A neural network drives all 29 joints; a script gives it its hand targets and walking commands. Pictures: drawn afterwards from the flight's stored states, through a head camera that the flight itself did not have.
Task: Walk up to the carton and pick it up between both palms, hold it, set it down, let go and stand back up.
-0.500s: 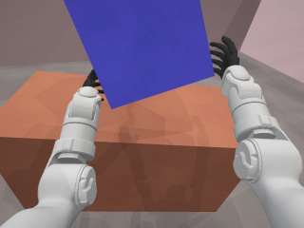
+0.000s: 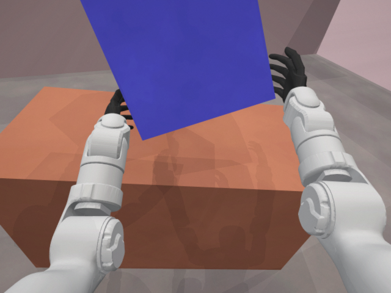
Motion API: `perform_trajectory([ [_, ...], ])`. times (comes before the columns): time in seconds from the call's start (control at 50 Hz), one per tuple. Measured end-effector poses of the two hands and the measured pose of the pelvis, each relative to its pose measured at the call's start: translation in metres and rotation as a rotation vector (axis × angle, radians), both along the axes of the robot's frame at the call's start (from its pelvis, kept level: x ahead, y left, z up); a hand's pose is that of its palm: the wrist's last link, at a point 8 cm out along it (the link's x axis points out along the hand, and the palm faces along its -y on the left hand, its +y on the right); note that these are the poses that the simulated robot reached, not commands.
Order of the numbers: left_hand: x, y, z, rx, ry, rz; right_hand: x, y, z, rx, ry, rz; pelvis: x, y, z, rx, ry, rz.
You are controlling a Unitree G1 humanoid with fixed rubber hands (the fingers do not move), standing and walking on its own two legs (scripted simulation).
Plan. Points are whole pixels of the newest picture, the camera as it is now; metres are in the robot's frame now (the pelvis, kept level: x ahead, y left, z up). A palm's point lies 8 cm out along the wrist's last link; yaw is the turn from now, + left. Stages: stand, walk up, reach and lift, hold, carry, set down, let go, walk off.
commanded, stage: set down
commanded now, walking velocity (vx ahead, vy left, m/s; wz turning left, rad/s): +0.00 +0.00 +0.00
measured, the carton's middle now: (184, 44) +0.57 +0.07 +0.29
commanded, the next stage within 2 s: none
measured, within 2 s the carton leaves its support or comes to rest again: neither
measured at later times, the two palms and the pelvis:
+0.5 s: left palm (115, 124) +0.40 +0.20 +0.18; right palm (287, 93) +0.45 -0.14 +0.26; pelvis +0.01 -0.01 +0.00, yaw +0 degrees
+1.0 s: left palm (117, 130) +0.41 +0.20 +0.15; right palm (279, 98) +0.47 -0.14 +0.24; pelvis +0.02 -0.01 +0.00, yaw +0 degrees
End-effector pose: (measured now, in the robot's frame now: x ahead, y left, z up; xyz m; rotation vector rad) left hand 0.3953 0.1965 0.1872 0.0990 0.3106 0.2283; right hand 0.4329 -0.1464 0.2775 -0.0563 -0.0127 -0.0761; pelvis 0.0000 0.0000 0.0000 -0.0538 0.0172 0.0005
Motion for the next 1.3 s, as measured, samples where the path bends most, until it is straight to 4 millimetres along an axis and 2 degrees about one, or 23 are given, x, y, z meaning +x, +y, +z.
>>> perform_trajectory([
  [0.2, 0.006, -0.004, -0.012, -0.006, 0.010, 0.016, 0.010, -0.004, -0.016, 0.010, 0.022, 0.005, 0.009, -0.004, 0.001, 0.006, 0.013, 0.000],
  [0.5, 0.005, 0.002, -0.012, 0.004, -0.017, 0.038, 0.014, 0.002, -0.016, 0.014, 0.011, 0.023, 0.012, -0.005, 0.001, 0.007, 0.017, -0.001],
  [0.78, 0.011, -0.001, -0.029, 0.002, 0.009, 0.029, 0.020, -0.001, -0.032, 0.023, 0.044, 0.026, 0.015, -0.006, 0.001, 0.008, 0.020, -0.001],
  [0.96, 0.017, 0.002, -0.033, 0.008, 0.000, 0.050, 0.033, 0.002, -0.037, 0.030, 0.042, 0.052, 0.023, -0.010, 0.001, 0.013, 0.031, -0.001],
  [1.16, 0.028, 0.000, -0.053, -0.005, 0.051, 0.059, 0.049, 0.000, -0.061, 0.031, 0.098, 0.056, 0.032, -0.014, 0.002, 0.018, 0.044, -0.001],
  [1.3, 0.039, -0.002, -0.048, -0.007, 0.011, 0.081, 0.060, -0.004, -0.064, 0.038, 0.077, 0.062, 0.042, -0.018, 0.002, 0.024, 0.057, -0.002],
])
